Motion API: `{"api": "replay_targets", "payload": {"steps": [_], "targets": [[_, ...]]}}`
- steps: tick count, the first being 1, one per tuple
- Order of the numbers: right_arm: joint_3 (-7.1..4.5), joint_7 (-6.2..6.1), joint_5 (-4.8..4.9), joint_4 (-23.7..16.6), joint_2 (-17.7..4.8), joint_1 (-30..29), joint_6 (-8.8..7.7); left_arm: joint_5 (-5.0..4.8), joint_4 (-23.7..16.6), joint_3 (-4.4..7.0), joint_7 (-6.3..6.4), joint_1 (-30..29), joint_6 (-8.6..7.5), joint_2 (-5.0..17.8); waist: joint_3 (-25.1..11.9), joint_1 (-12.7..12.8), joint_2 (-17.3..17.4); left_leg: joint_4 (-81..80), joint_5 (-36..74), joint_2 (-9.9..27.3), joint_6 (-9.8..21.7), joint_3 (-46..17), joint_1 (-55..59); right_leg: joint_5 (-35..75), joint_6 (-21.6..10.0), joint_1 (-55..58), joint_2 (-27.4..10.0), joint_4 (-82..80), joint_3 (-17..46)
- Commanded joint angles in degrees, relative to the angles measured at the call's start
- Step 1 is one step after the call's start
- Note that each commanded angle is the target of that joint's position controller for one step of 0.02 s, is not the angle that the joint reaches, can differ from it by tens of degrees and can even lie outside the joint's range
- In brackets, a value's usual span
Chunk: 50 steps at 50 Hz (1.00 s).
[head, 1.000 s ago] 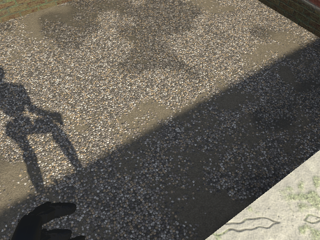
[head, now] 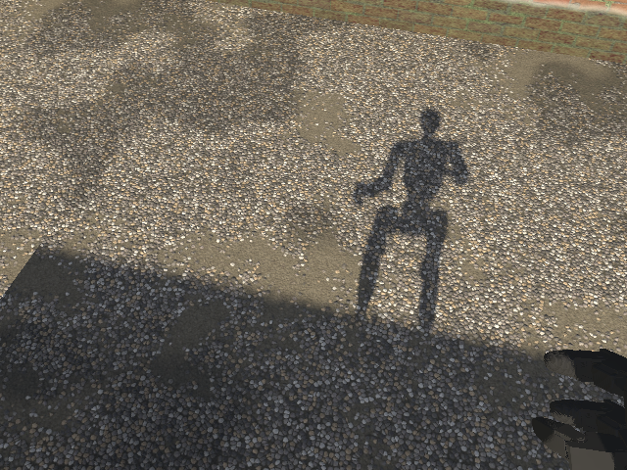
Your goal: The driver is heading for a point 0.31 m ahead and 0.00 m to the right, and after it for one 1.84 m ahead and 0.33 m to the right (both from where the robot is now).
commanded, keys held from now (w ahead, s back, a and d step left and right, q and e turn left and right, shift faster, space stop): w+q+shift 0.16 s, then w+e+shift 0.50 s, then e+shift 0.34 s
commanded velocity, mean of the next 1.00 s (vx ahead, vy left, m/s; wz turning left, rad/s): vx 0.84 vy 0.00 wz -0.22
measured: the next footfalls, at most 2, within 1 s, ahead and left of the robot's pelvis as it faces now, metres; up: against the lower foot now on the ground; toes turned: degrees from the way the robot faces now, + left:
left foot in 0.08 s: +0.09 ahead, +0.14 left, +0.00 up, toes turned +8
right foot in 0.46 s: +0.09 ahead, -0.01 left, +0.00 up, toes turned -8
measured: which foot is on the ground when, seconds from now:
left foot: up 0.00-0.06, down 0.08-0.88, up 0.90-1.00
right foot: down 0.00-0.10, up 0.12-0.44, down 0.46-1.00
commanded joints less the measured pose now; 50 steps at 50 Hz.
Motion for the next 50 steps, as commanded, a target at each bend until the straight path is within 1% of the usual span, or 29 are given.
{"api": "replay_targets", "payload": {"steps": [1, 4, 5, 6, 7, 8, 9, 11, 14, 18, 21, 23, 24, 25, 26, 28, 31, 33, 36, 40, 42, 43, 44, 45, 46, 47, 48, 49, 50], "targets": [[0.95, -0.37, 0.39, -5.5, -0.4, -5.0, 0.31, -0.48, -5.2, 2.32, -1.15, -8.0, -1.53, 6.5, -5.9, -1.0, -5.6, -11.7, 1.4, 2.6, 0.3, 5.2, 10.0, -6.5, -3.6, 0.0, -9.0, -15.2, 3.9], [0.67, 0.06, -1.11, -3.0, -0.2, 1.3, 0.05, -1.21, -4.9, 2.87, -1.19, -5.6, 0.34, 5.7, -7.7, -1.7, -0.7, -19.2, 1.2, 1.6, 3.1, 8.8, 20.4, -13.6, -2.3, 0.0, -7.7, -6.6, -0.9], [1.41, 0.11, -1.4, -1.1, 1.5, 7.2, -0.05, -0.07, -4.9, 2.21, -1.05, -4.7, 1.74, 2.7, -6.9, -2.7, 3.9, -21.0, 3.0, 0.9, 5.2, 6.4, 21.1, -12.2, 0.0, -1.6, -3.2, 4.7, -5.1], [1.35, 0.09, -0.69, -0.8, -0.9, 9.0, -0.3, 0.43, -7.6, 2.17, -0.78, -5.5, 2.88, 1.6, -4.8, -2.9, 15.2, -21.6, 16.6, 2.7, 9.3, -2.8, 22.5, -17.9, 2.4, -11.3, 1.5, 17.8, -4.6], [-1.65, -0.58, 0.97, -1.9, -9.9, 9.8, -0.14, -0.37, -13.8, 1.92, -1.22, -15.0, 2.31, 2.9, -7.1, -9.5, 27.2, -36.5, -1.6, 8.1, 14.2, -25.7, 25.3, -22.5, 4.8, -24.8, 7.8, 25.7, -0.1], [-2.06, -1.62, -0.07, -3.2, -10.3, 9.8, 0.04, -0.92, -15.1, 2.6, -0.92, -20.0, 1.27, 4.2, -7.6, -10.3, 18.3, -42.1, -12.9, 11.9, 15.7, -36.1, 27.4, -17.2, 5.5, -30.4, 7.9, 31.9, 7.9], [-1.3, -2.99, -1.11, -4.1, -8.5, 6.5, 0.27, -1.43, -13.9, 2.66, -0.55, -18.4, 0.29, 4.0, -10.1, -7.7, 13.9, -42.5, -16.1, 13.4, 15.3, -36.0, 28.7, -12.9, 5.8, -30.7, 6.7, 33.5, 10.1], [0.28, -4.45, -2.91, -5.7, -3.7, 0.3, -1.08, -2.17, -10.7, 1.39, 0.38, -12.1, -0.08, 0.3, -12.4, -2.2, 10.4, -39.0, -11.9, 12.7, 12.9, -29.8, 22.7, -6.8, 5.6, -23.7, 4.3, 34.4, 10.5], [1.92, -3.62, -2.54, -5.9, 0.1, -0.1, -3.88, -1.64, -9.1, 1.5, 0.68, -11.0, 1.86, 0.2, -13.1, -1.7, 6.0, -38.5, -9.6, 11.8, 11.2, -24.1, 14.8, -2.6, 4.6, -14.5, 5.0, 34.5, 9.8], [1.37, -3.39, -3.22, -3.9, -1.2, 4.2, -4.99, -3.23, -8.9, 0.89, 0.2, -11.9, 1.68, 0.1, -10.2, -3.6, 4.1, -39.6, -7.4, 12.9, 9.5, -18.0, 13.9, -0.9, 1.2, -6.9, 6.7, 21.1, 12.2], [1.68, -2.85, -2.98, -2.7, 0.1, 5.0, -5.2, -2.8, -8.5, 0.65, -0.85, -12.2, 1.78, 0.5, -5.4, -4.8, 4.2, -39.7, -2.3, 12.7, 8.0, -12.6, 12.5, -3.9, -0.9, 0.0, 6.3, 8.8, 8.5], [1.83, -2.83, -2.53, -2.4, 0.6, 4.2, -5.14, -2.4, -6.6, -0.04, -1.73, -7.1, 1.89, -2.3, -5.9, -2.5, 4.5, -37.2, -2.2, 11.0, 6.5, -9.1, 11.5, 0.6, -2.9, 9.7, 7.6, -1.4, 5.3], [2.17, -3.07, -2.3, -2.6, 2.0, 4.1, -5.01, -1.83, -5.9, -0.28, -2.16, -4.8, 1.82, -3.0, -6.2, -2.1, 3.1, -32.7, -2.1, 8.3, 4.9, -6.2, 9.5, 2.1, -4.2, 14.1, 7.5, -3.1, 7.6], [2.66, -3.73, -2.71, -3.0, 5.0, 5.0, -4.96, -1.42, -5.7, 0.1, -2.18, -3.9, 1.58, -1.3, -6.2, -3.6, -6.1, -22.4, -0.9, 3.2, 2.4, 0.8, 5.9, 13.2, -6.7, 16.9, 3.8, -1.8, 16.0], [2.54, -4.1, -2.56, -5.0, 3.1, 1.4, -5.42, -3.4, -7.6, 1.8, -2.3, -7.7, 1.98, 3.5, -5.2, -1.6, -9.2, -22.0, 1.8, 1.6, -0.8, 5.3, 3.9, 8.6, -10.4, 12.2, -0.4, -7.5, 27.1], [1.83, -3.85, -1.77, -5.9, 2.0, -3.7, -6.4, -3.87, -9.4, 2.08, -2.08, -10.1, 2.79, 4.5, -5.0, -0.3, -4.2, -23.2, 3.0, 1.6, -1.8, 4.4, 8.1, 6.3, -11.1, 7.7, -1.4, -11.4, 32.2], [1.79, -3.26, -2.38, -4.5, 3.3, -1.0, -6.53, -4.58, -9.8, 1.6, -1.87, -12.5, 2.81, 2.9, -7.7, -2.2, -1.7, -26.2, 7.6, 1.6, -1.5, 6.0, 22.3, 14.4, -8.3, 2.1, 4.2, -7.7, 24.7], [1.3, -3.53, -3.36, -3.2, 3.5, 1.1, -5.64, -4.32, -9.6, 1.01, -2.21, -12.2, 2.59, 0.4, -10.2, -2.8, 1.5, -26.4, 11.9, 3.5, -1.3, 6.5, 30.9, 17.7, -7.1, -1.0, 7.8, -4.2, 19.3], [-0.31, -4.4, -3.17, -0.9, 0.0, 6.0, -4.84, -3.94, -9.1, 2.24, -2.23, -8.2, 2.61, 2.1, -14.6, -2.5, 5.9, -25.6, 19.3, 9.4, 1.5, 5.6, 37.2, 19.5, -6.2, -3.3, 9.9, 4.4, 14.2], [-0.49, -4.78, -3.62, 1.0, -1.1, 6.8, -4.6, -2.57, -9.1, 2.92, -2.35, -9.5, 4.29, 2.3, -8.1, -2.8, 11.4, -30.2, 14.6, 19.5, 5.7, 1.5, 28.3, -3.8, -5.6, -6.5, 9.4, 12.7, 7.4], [-0.86, -5.31, -3.78, 1.9, -2.4, 7.3, -4.8, -2.31, -8.5, 3.42, -3.02, -8.2, 4.91, 3.1, -6.2, -1.9, 8.7, -30.0, 8.9, 22.0, 6.1, 1.4, 22.7, -7.4, -6.1, -4.6, 7.5, 13.6, 5.9], [-1.1, -5.53, -3.66, 2.0, -3.0, 6.3, -4.78, -2.45, -7.4, 3.56, -3.29, -5.3, 5.04, 3.0, -5.8, -0.3, 6.6, -27.9, 3.7, 21.2, 4.9, 3.5, 18.4, -6.9, -7.0, -0.3, 7.2, 10.6, 6.0], [-1.18, -6.14, -3.51, 1.6, -3.4, 3.7, -4.28, -2.56, -5.6, 3.48, -2.91, 0.0, 5.09, 2.3, -5.8, 3.4, 2.6, -20.1, 3.4, 17.0, 2.2, 8.2, 11.9, -1.5, -9.6, 8.5, 6.4, 4.1, 10.3], [-1.01, -5.71, -2.71, -1.6, -2.5, -2.1, -3.23, -3.69, -4.8, 4.99, -2.04, 5.4, 4.93, 6.8, -4.3, 8.4, -11.2, -3.5, -14.7, 3.7, -2.0, 14.8, -1.2, 14.5, -15.7, 13.4, 1.1, -7.8, 31.0], [-0.53, -5.88, -2.4, -5.7, -2.1, -7.5, -3.2, -3.3, -5.5, 5.9, -1.91, 7.7, 4.82, 11.7, -3.7, 10.1, -16.2, 5.5, -27.6, -3.2, -3.2, 5.6, -15.2, 19.8, -20.6, 17.1, -4.3, -15.8, 54.0], [-0.17, -6.55, -2.03, -4.3, -1.8, -3.8, -3.35, -2.44, -6.9, 5.82, -0.71, 4.5, 4.54, 11.8, -2.4, 6.2, -11.5, 11.5, -23.5, -1.5, -4.0, -1.0, -17.4, 26.5, -23.2, 14.2, -7.7, -15.2, 51.5], [0.15, -6.13, -1.89, -3.4, -0.9, -2.4, -3.31, -1.49, -8.1, 5.27, 0.73, 0.1, 4.82, 9.6, -4.8, 4.0, -8.7, 15.1, -16.7, -2.4, -5.0, -1.6, -14.9, 28.6, -22.6, 10.6, -5.7, -13.6, 46.9], [-0.28, -5.23, -2.66, -2.4, -1.2, 0.1, -3.21, -1.1, -6.9, 4.58, 1.08, 0.3, 4.17, 7.5, -4.9, -0.3, -5.1, 16.3, -11.3, -1.1, -3.8, -2.3, -13.9, 14.8, -20.5, 8.3, -3.5, -14.8, 46.1], [-0.66, -5.06, -3.69, -1.5, -2.7, 0.7, -2.86, -1.38, -8.0, 4.41, 1.16, -2.7, 3.83, 6.6, -5.7, -1.3, -2.4, 13.5, -6.2, -0.8, -3.6, -2.6, -10.5, 8.1, -17.8, 5.1, -0.7, -16.3, 42.5]]}}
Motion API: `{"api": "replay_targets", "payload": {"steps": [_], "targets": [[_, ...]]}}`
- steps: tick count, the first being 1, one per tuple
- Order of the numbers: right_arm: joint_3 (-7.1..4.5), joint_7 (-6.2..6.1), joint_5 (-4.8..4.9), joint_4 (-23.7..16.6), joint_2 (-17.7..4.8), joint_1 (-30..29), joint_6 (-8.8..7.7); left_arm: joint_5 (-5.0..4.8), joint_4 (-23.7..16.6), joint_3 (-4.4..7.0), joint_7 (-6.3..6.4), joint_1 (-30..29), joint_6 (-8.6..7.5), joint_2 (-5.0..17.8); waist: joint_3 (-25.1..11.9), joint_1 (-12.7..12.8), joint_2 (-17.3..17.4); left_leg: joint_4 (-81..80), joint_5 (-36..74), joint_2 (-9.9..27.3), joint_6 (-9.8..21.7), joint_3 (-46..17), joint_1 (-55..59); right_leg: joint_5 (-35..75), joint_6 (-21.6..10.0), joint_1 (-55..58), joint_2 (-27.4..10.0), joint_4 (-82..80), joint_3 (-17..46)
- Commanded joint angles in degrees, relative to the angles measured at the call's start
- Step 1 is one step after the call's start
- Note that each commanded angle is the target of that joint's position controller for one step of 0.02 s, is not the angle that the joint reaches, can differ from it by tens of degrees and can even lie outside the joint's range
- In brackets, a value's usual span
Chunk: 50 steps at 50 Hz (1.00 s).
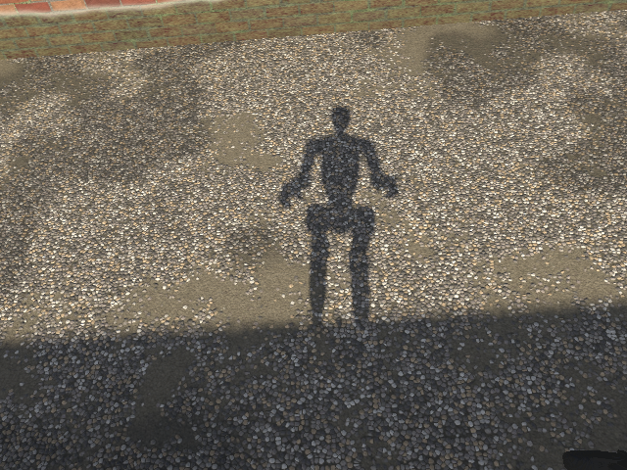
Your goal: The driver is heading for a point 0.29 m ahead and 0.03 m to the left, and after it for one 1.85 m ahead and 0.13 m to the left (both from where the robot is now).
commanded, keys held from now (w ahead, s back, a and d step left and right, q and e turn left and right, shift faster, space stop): e+shift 0.22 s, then shift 0.02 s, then q+shift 0.76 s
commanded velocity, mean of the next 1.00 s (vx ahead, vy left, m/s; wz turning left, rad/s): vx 0.06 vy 0.00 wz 0.10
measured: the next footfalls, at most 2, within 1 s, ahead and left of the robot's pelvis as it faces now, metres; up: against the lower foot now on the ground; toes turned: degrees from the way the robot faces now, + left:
left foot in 0.36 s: +0.09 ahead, +0.09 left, +0.00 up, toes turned -23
right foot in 0.86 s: +0.10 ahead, -0.13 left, +0.00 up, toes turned +16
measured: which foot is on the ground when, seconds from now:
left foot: up 0.00-0.34, down 0.36-0.86, up 0.88-1.00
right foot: down 0.00-0.38, up 0.40-0.84, down 0.86-1.00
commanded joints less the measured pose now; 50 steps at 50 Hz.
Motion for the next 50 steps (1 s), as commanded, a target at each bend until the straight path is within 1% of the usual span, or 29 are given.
{"api": "replay_targets", "payload": {"steps": [1, 5, 8, 11, 14, 16, 17, 18, 19, 20, 21, 22, 23, 24, 25, 27, 29, 34, 39, 41, 42, 43, 44, 45, 46, 47, 48, 49, 50], "targets": [[-1.26, 0.69, -1.4, -6.6, -5.5, -7.1, -0.43, 0.51, -6.4, 2.19, 1.09, -7.4, -1.72, 8.0, -5.8, -2.9, -5.3, 2.3, 10.3, -0.6, -0.6, -4.1, -9.3, 9.5, -7.5, 6.1, -13.3, -25.2, 28.2], [-0.56, 1.26, -1.03, -4.2, -3.8, -6.7, 2.28, -0.24, -3.7, 2.86, -0.03, -1.1, -2.53, 10.3, -6.9, -1.4, -4.1, -10.0, 10.1, -2.3, 0.8, -3.6, -4.2, 6.8, -3.9, 10.8, -10.2, -25.3, 26.7], [0.27, 2.53, -0.53, -3.8, -3.4, -9.4, 1.57, -0.52, -3.0, 3.51, 0.43, 1.5, -1.04, 12.1, -4.7, 1.1, -6.6, -18.1, 8.9, -4.2, 2.2, -4.6, -3.9, -3.1, -2.4, 13.9, -9.8, -27.7, 30.5], [0.76, 2.81, 0.66, -4.5, -3.7, -10.8, 0.8, -0.18, -2.6, 4.15, 0.04, 0.8, -0.36, 13.1, -3.9, 2.1, -8.9, -24.8, 8.8, -5.4, 3.0, -5.4, -0.2, -3.6, -2.3, 13.8, -8.9, -28.2, 34.1], [0.93, 2.85, 1.18, -3.1, -4.2, -6.5, 0.22, 0.72, -2.4, 3.37, -0.56, -3.2, -0.67, 11.3, -6.2, 1.3, -11.8, -30.9, 9.0, -4.3, 4.3, -4.7, 8.6, 3.6, -1.9, 13.1, -8.7, -27.5, 32.5], [1.17, 2.41, 1.83, -1.8, -2.8, -1.7, -0.1, 0.87, -1.5, 2.32, -0.51, -4.8, -0.99, 9.2, -7.3, -0.3, -12.9, -39.9, 11.6, -1.8, 5.5, -4.5, 19.4, 5.5, -0.9, 8.8, -8.5, -27.0, 31.5], [1.55, 2.11, 1.51, -1.1, -1.4, 0.3, -0.27, 0.46, -0.7, 1.71, -0.22, -4.5, -1.09, 8.2, -7.9, -0.8, -10.7, -46.6, 15.4, -0.7, 6.4, -4.1, 26.0, 1.5, 0.3, 6.4, -7.7, -26.8, 30.8], [2.27, 1.77, 0.89, -2.1, -0.2, -1.1, -0.63, -0.06, 1.0, 0.94, 0.03, -1.5, -1.4, 6.3, -9.6, 0.2, -5.4, -51.2, 15.7, 3.5, 7.8, -8.3, 32.6, -9.1, 2.8, 3.3, -6.2, -23.5, 28.4], [3.02, 1.65, -0.22, -4.1, -1.0, -1.5, -1.14, -1.64, 1.8, 0.29, -0.2, 0.4, -1.61, 4.4, -12.6, -0.5, 4.2, -52.9, 14.0, 14.3, 10.9, -21.1, 37.7, -14.6, 6.5, -0.9, -2.3, -12.2, 20.6], [3.16, 1.77, -0.76, -3.3, -1.7, -1.4, -1.37, -0.47, 1.5, 1.08, -0.62, -3.7, -1.78, 7.6, -7.3, -2.5, 6.0, -56.6, 16.7, 16.9, 14.5, -27.8, 29.5, -12.4, 7.0, -3.7, 1.1, -11.4, 13.7], [2.86, 2.0, -1.87, -2.8, -4.1, -1.0, -1.76, 0.1, -1.2, -0.29, -0.19, -4.9, -3.19, 5.6, -4.1, 0.6, 7.3, -57.7, 16.2, 16.5, 19.7, -31.2, 24.7, -10.1, 8.1, 0.0, -6.2, -10.1, 10.8], [1.66, 1.41, 0.24, -2.7, -6.1, -0.4, -1.31, 0.27, -1.5, -0.05, 0.06, -8.4, -4.03, 7.4, -2.0, -1.3, 4.2, -57.0, 14.1, 13.8, 19.5, -29.9, 24.6, -2.8, 8.4, -1.3, -6.8, -11.1, 8.1], [0.31, 0.94, 1.42, -3.3, -9.9, 1.0, -0.72, 0.58, -1.5, 0.46, 0.36, -10.2, -4.63, 9.6, -2.1, -2.6, 1.7, -55.9, 15.1, 13.3, 19.1, -30.4, 26.3, -1.9, 9.1, -3.5, -5.7, -9.0, 6.1], [-0.49, 0.83, 2.04, -4.1, -11.9, 1.9, -0.16, 0.45, -1.3, 0.95, 0.79, -10.1, -4.92, 11.1, -1.5, -2.4, 1.3, -55.1, 18.7, 13.2, 18.8, -31.7, 27.0, -4.2, 10.4, -6.1, -5.2, -3.8, 4.7], [-0.65, 0.82, 1.98, -4.5, -11.6, 3.9, 0.36, 0.39, -1.3, 0.97, 1.0, -9.9, -4.97, 11.1, -2.1, -2.8, 1.5, -54.0, 23.5, 12.9, 18.8, -32.7, 28.5, -5.6, 11.0, -8.5, -4.9, 1.2, 4.3], [-0.78, 1.25, 2.06, -4.7, -9.9, 7.5, 1.68, 0.17, -2.0, 0.22, 1.82, -10.2, -3.87, 8.7, -2.5, -3.1, 1.5, -52.6, 29.9, 10.6, 18.0, -32.0, 29.6, -5.9, 12.0, -11.7, -4.9, 9.1, 3.9], [-1.34, 0.64, 2.08, -4.4, -10.7, 8.6, 3.97, -0.3, -3.7, -0.47, 2.96, -11.9, -3.0, 7.1, -4.4, -3.2, 3.1, -51.7, 37.3, 8.2, 16.8, -30.6, 31.3, -3.0, 12.7, -11.4, -4.4, 10.1, 4.9], [-2.68, -0.09, 2.25, -3.4, -11.9, 11.8, 6.13, -0.62, -5.3, -1.17, 2.59, -14.5, -3.74, 4.4, -5.5, -4.7, 4.9, -51.4, 32.1, 5.8, 15.0, -33.0, 34.8, -0.3, 12.3, -8.4, -3.0, -1.3, 6.0], [-3.94, -1.51, 2.18, -4.0, -14.4, 9.4, 6.3, -0.94, -4.7, -0.33, 1.29, -12.4, -6.08, 6.0, -8.1, -5.1, 9.3, -51.3, 30.1, 6.4, 14.6, -38.6, 30.0, 3.2, 10.8, 3.5, -2.7, -15.4, 6.6], [-3.32, -2.39, 2.17, -5.2, -14.3, 6.4, 5.89, 0.3, -3.4, 0.08, 0.24, -9.0, -6.63, 7.0, -9.4, -3.6, 9.0, -50.1, 25.9, 5.5, 13.2, -39.9, 22.9, 8.0, 8.9, 12.5, -4.0, -21.0, 5.2], [-2.52, -2.53, 2.43, -6.4, -12.6, 5.0, 5.67, 1.4, -2.8, 0.02, -0.24, -5.5, -6.31, 5.9, -11.3, -1.8, 7.1, -47.0, 19.6, 4.0, 11.3, -39.2, 16.7, 13.5, 7.3, 22.3, -6.4, -25.7, 4.5], [-1.18, -2.23, 2.43, -6.0, -9.0, 7.0, 5.39, 2.7, -1.7, -0.3, -0.49, -2.1, -5.46, 5.4, -14.0, -1.6, -0.7, -37.8, -0.1, -0.1, 8.7, -34.4, 8.7, 17.2, 3.2, 32.4, -13.2, -26.6, 8.3], [-0.83, -1.51, 2.51, -6.0, -7.1, 8.7, 4.63, 3.84, -2.7, -0.07, -0.39, -1.8, -4.22, 8.2, -11.7, -2.3, -12.2, -20.2, -10.7, -8.1, 5.6, -22.0, -2.7, 29.0, -2.4, 36.0, -24.0, -24.7, 17.4], [-2.26, -0.63, 3.6, -6.5, -11.2, 11.3, 3.01, 6.2, -2.8, 0.61, 0.03, -4.0, -3.28, 10.8, -8.3, -5.2, -20.0, -6.0, -12.2, -7.1, 3.0, -17.4, -4.6, 30.4, -10.3, 21.7, -32.8, -30.2, 25.9], [-4.21, -0.87, 4.21, -3.6, -17.1, 12.8, 2.07, 5.06, -3.2, 0.28, 0.39, -8.2, -3.24, 9.0, -3.5, -6.2, -14.5, 0.5, -5.2, -3.4, 0.4, -14.0, -2.7, 25.2, -10.8, 13.3, -30.5, -34.0, 21.3], [-4.73, -1.34, 4.63, -2.3, -17.5, 14.1, 2.08, 3.72, -3.1, -0.19, 0.95, -10.8, -2.95, 7.1, -1.9, -7.2, -11.7, 1.9, 0.0, -1.4, -0.5, -12.0, -2.1, 13.3, -8.3, 11.7, -25.2, -34.7, 15.9], [-4.39, -1.97, 3.94, -1.2, -16.3, 16.3, 2.83, 2.67, -3.4, -0.43, 1.47, -12.3, -2.45, 6.6, -1.2, -8.0, -8.9, 4.3, 3.0, -1.1, -0.9, -11.1, -1.2, 9.9, -5.9, 9.9, -22.6, -34.8, 12.1], [-3.91, -2.24, 3.54, -1.3, -14.8, 16.3, 3.34, 2.04, -2.7, -0.57, 1.74, -11.9, -2.14, 6.7, -0.2, -7.3, -7.6, 8.3, 6.0, -0.7, -1.0, -9.7, -1.2, 13.2, -5.6, 8.8, -21.1, -34.4, 8.8], [-3.35, -2.34, 3.44, -2.0, -13.3, 16.0, 3.66, 2.14, -2.0, -0.72, 1.93, -10.6, -2.03, 6.9, -0.4, -7.0, -6.5, 10.7, 7.6, 0.0, -1.0, -8.6, -0.8, 16.4, -6.0, 8.6, -20.5, -33.8, 6.4]]}}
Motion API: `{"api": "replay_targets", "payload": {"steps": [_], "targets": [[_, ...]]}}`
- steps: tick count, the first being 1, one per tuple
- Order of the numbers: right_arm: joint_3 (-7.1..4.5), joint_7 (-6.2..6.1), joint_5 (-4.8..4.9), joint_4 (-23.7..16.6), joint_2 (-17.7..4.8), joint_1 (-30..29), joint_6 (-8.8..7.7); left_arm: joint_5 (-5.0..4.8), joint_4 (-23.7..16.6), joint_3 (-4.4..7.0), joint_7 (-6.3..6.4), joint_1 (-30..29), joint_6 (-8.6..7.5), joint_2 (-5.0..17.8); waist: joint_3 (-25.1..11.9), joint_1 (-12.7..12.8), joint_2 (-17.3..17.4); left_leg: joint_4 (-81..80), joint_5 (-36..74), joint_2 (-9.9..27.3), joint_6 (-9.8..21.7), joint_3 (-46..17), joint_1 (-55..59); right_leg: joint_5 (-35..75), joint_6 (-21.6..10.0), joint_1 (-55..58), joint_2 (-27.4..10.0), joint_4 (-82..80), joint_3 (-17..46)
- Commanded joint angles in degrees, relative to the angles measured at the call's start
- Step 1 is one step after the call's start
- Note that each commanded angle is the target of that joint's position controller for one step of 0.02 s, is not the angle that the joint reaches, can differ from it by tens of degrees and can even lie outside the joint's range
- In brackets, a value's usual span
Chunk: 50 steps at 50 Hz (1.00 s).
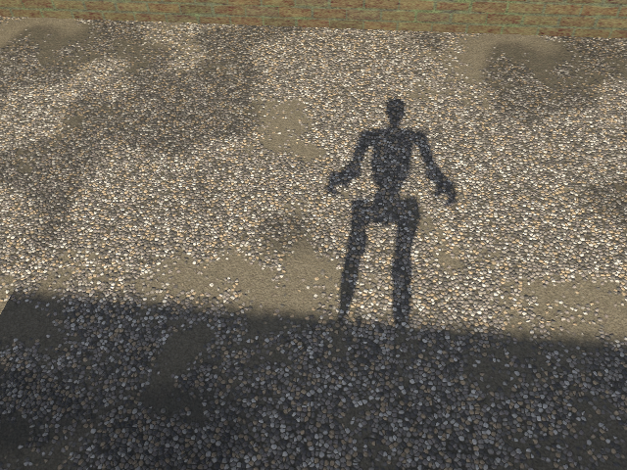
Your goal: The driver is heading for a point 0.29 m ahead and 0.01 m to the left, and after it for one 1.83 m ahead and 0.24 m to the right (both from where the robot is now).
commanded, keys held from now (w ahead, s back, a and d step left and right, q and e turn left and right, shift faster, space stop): q+shift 0.08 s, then w+q+shift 0.24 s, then w+e+shift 0.56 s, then e+shift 0.12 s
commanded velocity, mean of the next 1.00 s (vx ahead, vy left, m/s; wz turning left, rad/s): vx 0.66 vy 0.00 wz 0.07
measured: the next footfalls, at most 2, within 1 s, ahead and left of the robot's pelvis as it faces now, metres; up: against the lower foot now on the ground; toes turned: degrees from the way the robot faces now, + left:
left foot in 0.34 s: -0.01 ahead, +0.12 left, +0.00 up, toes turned +23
right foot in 0.68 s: +0.12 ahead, -0.01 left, +0.00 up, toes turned +13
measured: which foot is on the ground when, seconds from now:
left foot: up 0.00-0.32, down 0.34-0.70, up 0.72-1.00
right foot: down 0.00-0.34, up 0.36-0.66, down 0.68-1.00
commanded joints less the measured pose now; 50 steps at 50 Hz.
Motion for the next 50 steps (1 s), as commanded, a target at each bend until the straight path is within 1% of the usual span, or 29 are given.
{"api": "replay_targets", "payload": {"steps": [1, 4, 5, 7, 12, 15, 16, 17, 18, 19, 20, 22, 23, 26, 27, 28, 30, 33, 34, 35, 36, 37, 39, 40, 42, 43, 45, 48, 50], "targets": [[-1.59, -0.79, -0.19, -2.8, -5.2, 6.1, 0.22, -0.74, -3.7, 1.59, 1.01, -4.4, -0.14, 6.6, -1.3, -1.6, -5.8, 12.4, 4.9, 4.6, -1.2, 4.0, -1.5, 6.6, -10.6, -1.9, -15.0, -9.1, 7.9], [-1.1, 0.38, 0.68, -4.4, -4.0, 5.2, 0.62, -1.47, -2.7, 1.73, 0.74, -0.1, 0.0, 5.9, -1.9, 0.3, -7.5, 12.3, 5.2, 7.4, -2.7, 5.4, -6.1, -0.1, -11.1, 4.4, -16.4, -8.3, 7.4], [-2.0, 2.53, -2.21, -2.3, -4.3, 1.7, 1.08, -1.62, -2.7, 1.92, -0.92, 2.4, -0.36, 6.1, -5.2, 2.0, -4.6, 7.0, 5.7, 5.4, -1.5, 7.6, -5.9, 2.4, -7.9, 5.7, -16.1, -5.8, 4.1], [-1.13, 3.84, -1.53, -3.4, -2.1, -2.0, 1.3, -1.16, -2.2, 2.66, -2.16, 3.8, -0.7, 7.4, -5.2, 3.5, -8.6, -0.8, 7.4, 6.3, 0.1, 8.4, -5.8, -0.4, -5.4, 7.1, -15.8, -3.9, 2.3], [0.87, 3.33, -2.37, -8.1, 1.5, -9.9, 1.6, -0.23, -2.6, 4.0, -3.45, 4.4, 0.2, 8.7, -3.3, 5.2, -12.6, -20.9, 5.4, 9.0, 2.4, 12.6, -1.3, -10.4, -5.3, 3.9, -21.2, -3.2, 1.6], [1.85, 3.74, -2.33, -9.2, 2.8, -10.8, 1.14, 0.62, -2.7, 4.48, -2.86, 3.3, 1.37, 8.9, -3.8, 5.0, -13.8, -29.9, 6.3, 7.3, 5.2, 18.2, 8.2, -17.6, -3.2, -0.9, -20.9, -1.7, -2.3], [2.08, 4.06, -2.54, -8.3, 3.8, -8.6, 0.73, 0.01, -3.1, 4.42, -2.33, 1.0, 1.63, 8.7, -4.2, 2.8, -11.9, -34.0, 11.3, 7.1, 6.6, 19.4, 14.3, -20.5, -1.4, -4.3, -19.8, 0.7, -4.8], [2.49, 5.06, -3.47, -6.9, 4.3, -6.1, -0.01, -0.04, -2.6, 3.76, -2.19, 1.8, 1.5, 6.9, -5.9, 1.7, -5.3, -36.9, 9.1, 5.8, 8.9, 17.4, 24.5, -23.5, -0.2, -11.7, -17.0, 7.2, -7.6], [1.7, 5.49, -4.03, -3.5, 2.0, 1.4, -1.08, -1.05, -5.1, 1.67, -2.05, -2.2, 0.37, 1.2, -7.4, -2.8, 11.1, -39.6, 3.8, 10.8, 11.6, 5.8, 33.8, -22.9, 3.3, -23.4, -9.4, 26.4, -14.4], [-0.44, 4.82, -2.43, -2.5, -4.5, 4.8, -1.75, -1.41, -10.3, 1.16, -2.21, -10.1, -0.84, 2.5, -7.2, -8.1, 20.3, -49.8, -3.2, 21.0, 16.5, -14.2, 36.4, -24.1, 6.3, -40.3, -2.2, 38.1, -11.5], [-0.53, 3.68, -3.25, -3.3, -3.1, 3.4, -2.31, -1.64, -10.9, 1.66, -1.62, -13.2, -1.66, 5.0, -5.9, -7.9, 11.9, -52.5, -5.1, 24.9, 18.2, -15.1, 35.0, -17.5, 7.4, -43.4, -5.4, 42.2, -3.4], [1.16, 2.94, -4.86, -4.1, 1.1, -3.5, -3.65, -2.32, -8.8, 1.57, -1.44, -8.9, -2.68, 4.9, -6.6, -2.7, 7.6, -48.4, 1.2, 22.8, 16.9, -8.3, 30.5, -11.7, 7.9, -40.4, -4.5, 46.2, 0.5], [1.46, 2.93, -4.82, -4.4, 1.9, -5.5, -4.85, -2.27, -8.0, 1.61, -1.57, -7.0, -2.76, 4.9, -6.6, -1.5, 6.0, -47.1, 3.9, 22.4, 16.0, -4.1, 26.2, -9.6, 7.5, -37.1, -2.6, 47.5, 3.1], [1.61, 3.71, -4.29, -4.4, 2.4, -9.3, -7.32, -2.37, -6.0, 2.25, -2.25, -2.6, -1.49, 5.6, -4.4, 1.7, 5.3, -47.7, 5.1, 21.8, 13.9, 2.1, 15.8, -1.0, 5.8, -30.3, -0.4, 48.4, 4.2], [1.91, 4.0, -3.82, -5.1, 3.0, -13.1, -8.08, -1.63, -5.5, 2.61, -2.63, -2.2, -1.28, 6.9, -2.0, 3.9, 3.2, -48.0, 12.5, 19.3, 12.1, 9.1, 7.5, 3.9, 5.2, -21.9, -0.3, 40.7, 1.9], [1.85, 4.34, -3.55, -5.1, 2.4, -14.5, -8.8, -1.39, -5.0, 2.14, -3.19, -1.1, -1.15, 5.9, -2.4, 4.8, 5.2, -46.9, 16.1, 18.0, 11.0, 12.4, 4.7, 4.3, 3.9, -14.6, -1.0, 33.8, -1.5], [1.53, 4.05, -3.23, -4.0, 2.0, -11.9, -9.29, -0.99, -4.5, 1.7, -4.09, -0.2, -0.7, 5.2, -3.7, 3.3, 6.5, -43.5, 23.4, 19.0, 11.7, 13.2, 8.6, -4.3, 1.5, -10.2, -0.4, 30.0, -4.8], [0.51, 2.62, -3.92, -2.5, 0.6, -7.7, -8.14, -2.1, -3.5, 1.33, -4.29, 2.8, -1.27, 3.4, -6.2, 2.7, 2.8, -36.0, 35.0, 20.4, 11.0, 13.5, 17.1, -10.5, -2.4, -5.0, -0.7, 19.7, -6.7], [0.31, 2.21, -3.61, -2.2, 0.4, -7.8, -7.56, -2.03, -1.3, 1.5, -4.19, 9.6, -1.8, 2.6, -9.5, 6.0, -0.5, -24.8, 41.5, 18.0, 9.7, 16.4, 16.3, -8.0, -3.8, 3.8, 0.9, 14.4, -5.8], [0.28, 1.83, -3.4, -4.5, 0.6, -12.6, -6.99, -2.05, -0.9, 2.06, -3.96, 16.1, -2.26, 5.4, -8.9, 11.3, -8.2, -3.8, 38.7, 12.7, 7.1, 18.7, 3.7, 5.8, -7.4, 11.5, -4.3, 15.7, 7.2], [1.68, 1.5, -4.5, -9.9, 6.1, -17.1, -5.96, -2.25, -1.7, 3.07, -4.0, 13.0, -1.91, 12.6, -10.0, 8.8, -22.5, 6.9, -4.0, -0.4, 3.9, 14.7, -17.8, 24.5, -14.9, 18.7, -12.5, 13.0, 29.5], [2.13, 0.47, -5.07, -11.3, 5.5, -19.6, -6.34, -3.08, -3.8, 4.3, -3.3, 11.0, -1.51, 13.7, -15.0, 10.0, -16.3, 10.8, -2.8, 1.6, 2.2, 4.9, -19.6, 16.9, -18.3, 18.0, -16.6, 9.3, 37.4], [2.44, 0.42, -5.25, -9.5, 4.7, -18.5, -6.4, -2.0, -6.4, 2.82, -1.7, 2.6, -1.63, 9.0, -10.1, 5.0, -6.6, 13.2, 2.9, 4.0, 0.0, 4.9, -19.5, 11.8, -16.1, 5.8, -15.8, 9.0, 33.7], [2.56, 0.16, -5.7, -9.2, 4.8, -17.3, -5.96, -2.69, -7.4, 1.88, -1.45, -0.7, -2.04, 6.8, -7.7, 2.6, -5.3, 9.7, 5.3, 5.4, -0.7, 5.4, -16.8, 12.1, -13.5, -1.0, -13.1, 9.4, 29.6], [2.82, 0.15, -5.56, -8.2, 5.8, -16.0, -4.58, -2.87, -8.5, 0.58, -1.51, -3.1, -2.96, 4.4, -7.8, 2.3, -5.7, 3.3, 6.7, 6.0, -2.1, 7.2, -8.5, 12.5, -10.1, -9.5, -8.8, 8.2, 25.1], [2.91, 0.2, -5.29, -8.1, 6.0, -15.9, -4.15, -2.64, -8.6, 0.56, -1.65, -2.8, -3.22, 4.9, -8.5, 2.7, -5.6, 0.6, 6.8, 5.9, -2.4, 7.9, -6.0, 15.0, -9.7, -10.2, -7.6, 8.1, 24.4], [3.58, 0.7, -6.76, -7.5, 6.0, -14.2, -4.24, -1.95, -8.0, 0.69, -1.93, -2.4, -3.17, 6.8, -9.2, 2.2, -5.5, -11.9, 8.0, 5.3, -1.0, 10.8, 4.0, 32.1, -7.2, -12.1, -4.1, 10.0, 19.2], [3.42, 1.5, -5.06, -5.9, 3.9, -13.3, -5.92, -1.62, -8.1, 2.47, -1.58, -1.1, -0.28, 10.0, -12.3, 4.4, -8.0, -20.9, 6.0, 3.5, 0.2, 10.1, 7.1, 30.7, -7.2, -2.6, -3.9, 10.5, 23.8], [4.28, 2.51, -4.05, -6.2, 6.2, -13.6, -6.51, -1.38, -9.0, 2.86, -1.09, -3.7, 1.59, 9.4, -9.4, 3.9, -7.3, -31.0, 7.1, 3.0, 0.8, 9.3, 12.7, 20.0, -6.9, -4.5, -3.5, 10.2, 26.0]]}}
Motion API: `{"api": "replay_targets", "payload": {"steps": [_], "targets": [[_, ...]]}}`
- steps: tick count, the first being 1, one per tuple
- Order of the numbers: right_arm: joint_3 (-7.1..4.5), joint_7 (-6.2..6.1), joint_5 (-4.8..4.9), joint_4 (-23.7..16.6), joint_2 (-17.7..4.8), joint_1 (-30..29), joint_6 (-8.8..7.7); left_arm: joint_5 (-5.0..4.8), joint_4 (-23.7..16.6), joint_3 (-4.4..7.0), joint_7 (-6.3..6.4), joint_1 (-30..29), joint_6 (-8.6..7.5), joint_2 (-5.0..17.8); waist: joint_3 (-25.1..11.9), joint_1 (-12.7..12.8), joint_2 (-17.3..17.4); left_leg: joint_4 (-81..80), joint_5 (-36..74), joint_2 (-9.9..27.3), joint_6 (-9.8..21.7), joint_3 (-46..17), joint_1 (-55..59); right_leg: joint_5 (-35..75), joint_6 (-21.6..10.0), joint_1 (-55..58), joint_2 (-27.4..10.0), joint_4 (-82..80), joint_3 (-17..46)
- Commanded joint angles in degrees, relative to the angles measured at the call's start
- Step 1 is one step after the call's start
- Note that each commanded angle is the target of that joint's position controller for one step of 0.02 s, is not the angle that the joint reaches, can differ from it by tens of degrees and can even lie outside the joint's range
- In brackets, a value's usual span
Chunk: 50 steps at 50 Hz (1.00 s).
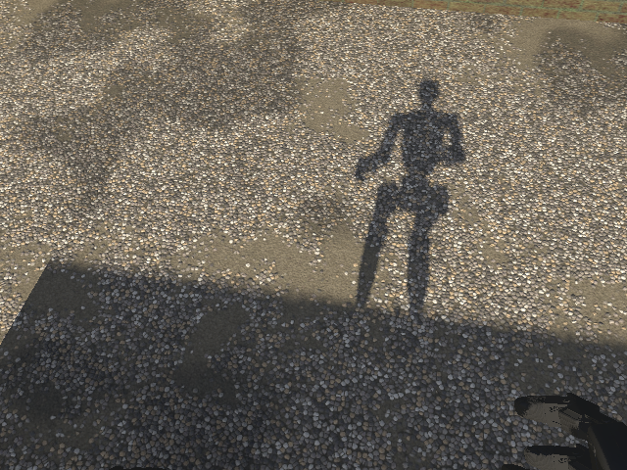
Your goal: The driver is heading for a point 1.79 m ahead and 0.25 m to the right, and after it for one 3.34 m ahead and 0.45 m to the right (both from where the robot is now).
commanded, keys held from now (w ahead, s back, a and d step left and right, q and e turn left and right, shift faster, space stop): e+shift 0.20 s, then shift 0.80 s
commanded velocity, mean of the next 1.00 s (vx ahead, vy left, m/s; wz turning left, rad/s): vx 0.14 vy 0.00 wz -0.40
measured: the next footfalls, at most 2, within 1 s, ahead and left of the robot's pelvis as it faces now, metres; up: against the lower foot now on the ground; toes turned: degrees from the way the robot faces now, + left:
left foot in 0.04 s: +0.11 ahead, +0.13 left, +0.00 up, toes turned -7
right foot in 0.32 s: +0.01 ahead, -0.12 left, +0.00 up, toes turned -16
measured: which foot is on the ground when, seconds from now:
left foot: up 0.00-0.02, down 0.04-0.34, up 0.36-0.62, down 0.64-1.00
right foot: down 0.00-0.04, up 0.06-0.30, down 0.32-1.00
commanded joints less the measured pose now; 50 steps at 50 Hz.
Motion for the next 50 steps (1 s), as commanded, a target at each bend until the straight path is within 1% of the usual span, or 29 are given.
{"api": "replay_targets", "payload": {"steps": [1, 2, 3, 4, 5, 6, 10, 12, 13, 15, 16, 17, 18, 19, 20, 21, 23, 26, 29, 30, 31, 32, 33, 34, 36, 38, 44, 45, 50], "targets": [[-0.7, 1.22, 0.29, -2.3, -2.1, 3.4, -1.59, -0.41, -6.0, 4.08, 0.95, -6.4, 1.78, 9.9, -10.4, -3.1, -5.6, -9.4, 7.0, -2.6, 1.3, 4.1, 19.0, 26.5, -4.8, 0.6, -10.9, -9.3, 17.3], [-1.3, 0.9, 0.05, -1.5, -3.2, 8.0, -1.46, -0.91, -6.3, 4.16, 0.92, -5.8, 1.6, 8.9, -12.1, -4.1, -1.5, -13.7, 14.0, 2.3, 3.4, 1.3, 28.4, 12.2, -2.6, -4.6, -9.1, -4.7, 14.4], [-2.6, 0.73, -1.78, -1.2, -8.0, 7.1, -1.43, -2.49, -8.5, 3.2, 0.4, -3.3, 1.62, 4.6, -15.7, -1.8, 15.6, -14.7, 25.8, 14.2, 10.3, -9.1, 36.1, -13.6, 1.2, -14.3, -2.1, 5.4, 4.5], [-3.36, 0.56, -1.54, -2.1, -9.4, 9.3, -1.12, -1.09, -7.9, 4.17, 0.37, -5.9, 1.09, 7.8, -13.3, -6.6, 17.8, -19.1, 33.4, 21.8, 16.4, -17.3, 32.2, -21.0, 3.3, -17.3, -1.6, 18.6, -3.0], [-3.24, 0.12, -0.93, -1.9, -9.0, 12.0, -1.28, -0.38, -7.3, 5.59, 0.15, -9.1, 0.47, 11.1, -11.5, -7.6, 10.3, -20.3, 38.9, 22.9, 19.1, -17.8, 27.5, -18.6, 4.8, -17.8, -3.2, 28.9, -4.6], [-2.97, -0.26, -0.62, -1.6, -8.2, 11.2, -1.42, -0.75, -6.7, 5.99, -0.14, -9.3, 0.35, 11.4, -10.6, -5.7, 5.7, -21.7, 40.7, 22.7, 19.5, -15.0, 23.1, -15.3, 6.0, -16.0, -4.5, 34.6, -4.9], [-3.38, 0.08, 0.24, -1.9, -7.6, 2.6, -2.74, -2.01, -5.2, 5.99, -0.89, -4.4, 3.61, 10.8, -7.9, 1.5, 4.9, -24.9, 29.8, 16.9, 14.4, -0.1, 15.8, -7.9, 7.7, -9.7, -10.4, 30.6, -3.5], [-2.95, 1.08, -0.61, -0.7, -6.6, 3.6, -2.57, -2.19, -5.3, 4.49, -1.19, -5.0, 3.85, 8.3, -8.1, 1.2, 3.1, -23.4, 18.8, 13.2, 11.1, 5.9, 12.8, -8.7, 6.6, -1.0, -10.9, 11.8, -5.9], [-3.51, 1.46, -1.08, 0.3, -8.0, 5.4, -2.11, -1.68, -5.2, 3.8, -1.33, -5.2, 4.0, 7.2, -8.0, -0.2, 4.8, -23.1, 12.8, 12.6, 10.9, 7.2, 12.1, -11.2, 5.7, 2.7, -9.4, 5.2, -8.4], [-4.54, 2.17, -0.16, 0.9, -10.3, 5.7, -0.34, -0.68, -2.8, 3.34, -0.87, 0.4, 3.82, 6.9, -8.5, 0.4, 7.0, -21.5, -4.2, 11.3, 10.1, 8.4, 9.0, -6.6, 3.6, 11.7, -7.4, -7.6, -13.1], [-5.04, 2.56, 0.46, 1.4, -10.1, 7.7, 1.1, -0.84, -1.4, 2.91, -1.09, 4.7, 3.53, 6.4, -9.5, 0.4, 4.9, -19.3, -14.0, 9.4, 7.6, 9.6, 4.7, -4.5, 2.6, 18.7, -6.5, -13.1, -13.6], [-4.16, 3.23, 0.83, -0.1, -6.5, 6.9, 2.75, 0.16, -2.1, 2.69, -0.97, 7.9, 2.91, 8.6, -7.1, 2.0, -9.8, -2.6, -19.2, 4.1, 2.8, 15.4, -6.8, -6.4, -0.3, 23.2, -18.7, -22.7, 6.4], [-3.38, 2.86, 1.06, -4.6, -6.6, 0.1, 3.49, -0.81, -3.4, 5.95, -0.75, 6.2, 2.2, 18.8, -3.7, 4.2, -23.2, 2.5, -21.0, -0.5, 1.1, 9.8, -14.6, -6.6, -6.0, 12.3, -28.4, -28.3, 25.0], [-4.0, 2.81, 1.41, -4.0, -8.6, -1.1, 3.76, 0.2, -3.0, 5.89, 0.03, 5.2, 1.44, 17.7, -2.8, 3.3, -19.5, 9.5, -16.9, 0.7, 0.9, 5.3, -10.4, -6.6, -8.1, 6.9, -28.7, -29.7, 24.4], [-4.48, 2.95, 2.13, -2.7, -8.8, 1.1, 3.73, 0.94, -3.1, 4.91, 0.85, 1.6, 0.77, 15.1, -3.4, -0.5, -17.2, 12.6, -11.8, 0.2, 0.7, 4.5, -6.8, -5.9, -7.4, 3.4, -26.2, -29.2, 19.3], [-4.92, 3.24, 2.62, -1.0, -8.8, 3.8, 2.8, 0.59, -3.0, 4.65, 2.05, -2.1, 0.63, 14.1, -3.7, -3.6, -13.7, 12.1, -5.8, 0.3, 0.9, 3.2, -3.8, -7.4, -5.8, 2.1, -23.5, -30.1, 15.4], [-5.2, 4.24, 1.12, 3.1, -8.1, 10.3, 2.26, 0.2, -2.7, 4.13, 1.82, -4.8, -0.57, 11.1, -6.0, -6.4, -12.3, 12.3, -1.2, -0.7, 1.7, 5.6, 2.7, -4.5, -3.8, 0.6, -18.6, -27.2, 8.5], [-4.28, 5.21, 1.48, 3.1, -5.5, 8.2, 3.44, -0.52, -1.5, 3.28, 0.65, -3.1, -0.87, 8.1, -6.0, -4.9, -9.8, 2.3, -5.0, -1.9, 2.5, 6.4, 6.9, -3.7, -3.5, 2.3, -17.4, -25.9, 6.4], [-3.1, 4.59, 1.78, 3.0, -3.9, 8.0, 4.04, 0.3, -0.5, 3.37, -0.01, 0.4, -0.3, 7.9, -6.5, -2.3, -10.2, -8.6, -7.6, -2.0, 4.7, 6.7, 12.0, -4.5, -5.3, 4.5, -19.5, -25.0, 10.7], [-2.74, 3.79, 2.24, 3.4, -2.7, 9.6, 4.12, -0.07, -0.3, 3.36, -0.31, 0.5, -0.31, 7.5, -6.4, -3.0, -10.2, -15.3, -4.4, -1.3, 5.4, 6.6, 15.1, -3.6, -5.2, 3.9, -19.5, -24.1, 11.6], [-1.62, 2.9, 0.86, 4.3, -0.7, 13.5, 2.62, -2.16, -0.4, 1.58, 0.73, 1.5, 0.46, 4.3, -6.2, -4.4, -9.5, -22.4, 1.4, 3.3, 7.7, 1.9, 20.1, -9.4, -6.8, 3.9, -21.3, -24.0, 15.9], [-1.34, 2.56, -0.14, 4.1, -1.6, 13.8, 1.8, -2.66, 0.5, 1.17, 1.11, 2.8, 0.47, 3.2, -6.1, -4.2, -5.7, -26.8, 6.6, 5.7, 8.6, 0.9, 25.5, -10.9, -4.1, 0.6, -19.8, -22.8, 15.2], [-1.71, 2.2, -0.83, 3.5, -5.8, 10.3, 0.84, -3.15, -0.4, 1.0, 0.73, 3.1, -0.25, 3.2, -4.5, -0.7, 3.4, -25.7, 10.5, 8.2, 9.4, -3.4, 25.1, -8.1, -1.3, -2.1, -14.9, -19.7, 8.8], [-1.64, 1.91, -0.41, 3.5, -6.4, 7.6, -0.06, -2.15, -0.8, 0.59, 0.47, 3.5, -1.23, 3.2, -4.8, 0.4, 11.5, -31.7, 5.0, 10.8, 11.3, -7.9, 15.1, -4.8, 1.6, 5.7, -12.7, -17.5, 3.4], [-0.67, 2.03, 0.68, 2.9, -4.7, 6.2, -0.82, -0.61, -0.1, 0.9, 1.11, 2.0, -1.87, 5.6, -2.2, -0.5, 8.1, -35.7, -5.4, 9.0, 9.7, -8.0, 12.8, 1.9, 3.7, 9.4, -13.4, -17.6, 2.1], [-0.83, 1.58, 1.8, 3.8, -5.6, 9.0, -0.62, -0.2, 0.5, 0.21, 1.36, 2.0, -2.31, 4.9, -3.0, -1.6, 3.2, -34.8, -4.8, 8.4, 9.3, -6.8, 16.1, 4.6, 3.4, 9.1, -13.7, -18.6, 1.7], [-0.5, 1.48, 1.41, 4.7, -4.9, 12.5, 0.92, -0.44, 1.1, -0.88, 0.6, 3.5, -3.38, 4.4, -2.9, -3.2, -2.7, -32.4, 4.0, 6.7, 9.8, -4.2, 21.5, 5.4, 2.7, 6.2, -14.6, -20.5, 1.8], [-0.43, 1.07, 0.76, 4.4, -5.3, 11.3, 1.44, 0.26, 0.7, -1.1, 0.92, 2.4, -3.38, 4.8, -4.0, -3.4, -2.9, -32.3, 8.5, 6.3, 9.7, -3.9, 23.3, 7.1, 2.9, 6.7, -14.7, -21.6, 2.1], [-0.2, 0.49, 0.85, 5.4, -5.4, 13.4, 2.68, -0.05, 0.9, -1.32, 0.81, 3.4, -3.81, 5.9, -4.7, -3.9, -3.1, -31.3, 14.8, 5.3, 9.4, -3.3, 27.0, 7.5, 3.1, 6.7, -14.7, -21.8, 1.4]]}}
